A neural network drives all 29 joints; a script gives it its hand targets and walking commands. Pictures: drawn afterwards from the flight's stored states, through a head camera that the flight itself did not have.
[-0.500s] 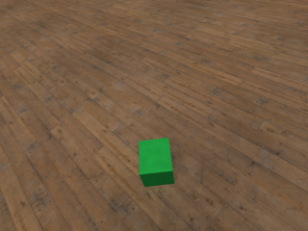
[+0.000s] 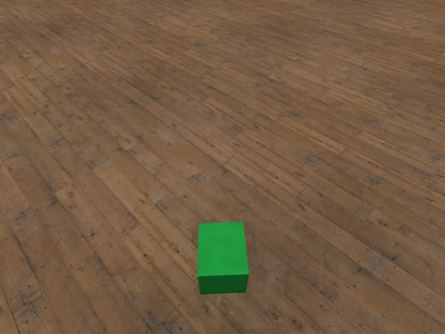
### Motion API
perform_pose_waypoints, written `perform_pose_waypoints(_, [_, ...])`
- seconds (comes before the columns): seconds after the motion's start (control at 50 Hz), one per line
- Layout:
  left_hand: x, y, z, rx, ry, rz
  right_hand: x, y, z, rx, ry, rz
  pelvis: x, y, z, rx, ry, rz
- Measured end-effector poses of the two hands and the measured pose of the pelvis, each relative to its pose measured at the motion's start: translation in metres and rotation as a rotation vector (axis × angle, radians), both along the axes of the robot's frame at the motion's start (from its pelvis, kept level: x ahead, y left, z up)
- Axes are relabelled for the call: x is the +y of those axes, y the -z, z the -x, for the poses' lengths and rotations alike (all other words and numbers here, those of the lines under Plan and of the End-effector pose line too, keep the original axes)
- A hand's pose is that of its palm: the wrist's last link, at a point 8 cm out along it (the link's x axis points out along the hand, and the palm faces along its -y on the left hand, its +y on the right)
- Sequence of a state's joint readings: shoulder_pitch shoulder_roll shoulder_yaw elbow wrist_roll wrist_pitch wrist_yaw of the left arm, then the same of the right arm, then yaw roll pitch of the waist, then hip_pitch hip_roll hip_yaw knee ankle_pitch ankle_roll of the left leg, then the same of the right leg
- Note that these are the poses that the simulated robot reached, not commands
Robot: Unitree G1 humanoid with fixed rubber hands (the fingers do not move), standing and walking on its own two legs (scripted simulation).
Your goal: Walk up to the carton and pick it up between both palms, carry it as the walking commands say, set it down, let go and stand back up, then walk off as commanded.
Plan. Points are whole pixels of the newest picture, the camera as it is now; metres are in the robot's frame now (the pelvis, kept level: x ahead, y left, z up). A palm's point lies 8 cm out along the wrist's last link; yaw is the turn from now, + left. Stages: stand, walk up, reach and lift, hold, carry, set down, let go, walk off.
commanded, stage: walk up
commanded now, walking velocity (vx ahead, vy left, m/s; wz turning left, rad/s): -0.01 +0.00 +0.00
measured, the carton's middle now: (222, 257) +0.59 +0.03 -0.68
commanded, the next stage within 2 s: none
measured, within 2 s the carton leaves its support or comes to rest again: neither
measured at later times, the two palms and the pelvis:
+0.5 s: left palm out of the picture +0.01 +0.20 -0.14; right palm out of the picture +0.01 -0.25 -0.14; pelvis +0.02 -0.02 +0.00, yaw +0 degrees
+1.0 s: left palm out of the picture +0.10 +0.26 -0.15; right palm out of the picture +0.05 -0.22 -0.13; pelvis +0.10 +0.01 +0.00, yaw -2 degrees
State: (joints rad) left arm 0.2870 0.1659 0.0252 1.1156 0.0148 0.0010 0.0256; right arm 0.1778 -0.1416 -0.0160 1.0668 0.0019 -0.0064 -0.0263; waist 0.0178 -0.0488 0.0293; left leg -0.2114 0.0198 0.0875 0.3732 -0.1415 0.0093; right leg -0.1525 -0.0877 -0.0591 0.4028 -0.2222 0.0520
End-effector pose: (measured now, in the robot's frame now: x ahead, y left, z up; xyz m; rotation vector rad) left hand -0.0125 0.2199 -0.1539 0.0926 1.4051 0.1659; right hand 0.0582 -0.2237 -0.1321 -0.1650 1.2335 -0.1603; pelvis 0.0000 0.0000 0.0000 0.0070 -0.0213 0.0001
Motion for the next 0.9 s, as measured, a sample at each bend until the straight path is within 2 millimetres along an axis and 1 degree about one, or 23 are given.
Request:
perform_pose_waypoints(0.16, [0.007,-0.011,-0.018,-0.011,0.026,-0.045,-0.009,0.007,0.025,0.073,0.036,-0.010,-0.002,-0.002,-0.008,0.009,0.000,0.003])
perform_pose_waypoints(0.28, [0.002,-0.014,-0.024,-0.015,0.029,-0.056,-0.015,0.011,0.042,0.124,0.047,-0.017,-0.009,-0.003,-0.013,0.009,-0.001,0.004])
perform_pose_waypoints(0.38, [-0.007,-0.014,-0.025,-0.012,0.026,-0.050,-0.020,0.012,0.048,0.145,0.050,-0.020,-0.014,-0.003,-0.016,0.008,-0.001,0.005])
perform_pose_waypoints(0.48, [-0.016,-0.012,-0.022,-0.003,0.019,-0.039,-0.022,0.012,0.048,0.152,0.050,-0.021,-0.019,-0.003,-0.019,0.008,-0.001,0.006])
perform_pose_waypoints(0.6, [-0.024,-0.011,-0.017,0.013,0.009,-0.031,-0.024,0.012,0.045,0.153,0.048,-0.023,-0.023,-0.002,-0.022,0.008,-0.001,0.007])
perform_pose_waypoints(0.66, [-0.024,-0.011,-0.014,0.019,0.004,-0.032,-0.026,0.013,0.044,0.154,0.052,-0.023,-0.024,-0.002,-0.024,0.007,-0.003,0.005])
perform_pose_waypoints(0.72, [-0.012,-0.013,-0.005,0.030,-0.032,-0.046,-0.031,0.010,0.036,0.162,0.031,-0.013,-0.020,-0.002,-0.031,0.010,-0.004,-0.003])
perform_pose_waypoints(0.78, [0.004,-0.014,0.004,0.070,-0.051,-0.057,-0.032,0.004,0.014,0.128,0.009,0.011,-0.011,-0.002,-0.043,0.015,0.003,-0.008])
perform_pose_waypoints(0.82, [0.016,-0.010,0.005,0.098,-0.051,-0.057,-0.028,0.003,-0.003,0.100,0.001,0.029,-0.003,0.002,-0.052,0.015,0.006,-0.003])
perform_pose_waypoints(0.86, [0.028,-0.002,0.000,0.120,-0.034,-0.053,-0.023,0.008,-0.013,0.081,0.010,0.050,0.006,0.010,-0.062,0.013,0.011,0.004])
perform_pose_waypoints(0.88, [0.033,0.001,-0.007,0.127,-0.015,-0.050,-0.019,0.008,-0.014,0.079,0.023,0.054,0.009,0.012,-0.066,0.012,0.018,-0.003])
perform_pose_waypoints(0.9, [0.035,0.002,-0.019,0.126,0.010,-0.048,-0.016,0.008,-0.013,0.081,0.039,0.054,0.011,0.012,-0.071,0.013,0.026,-0.005])
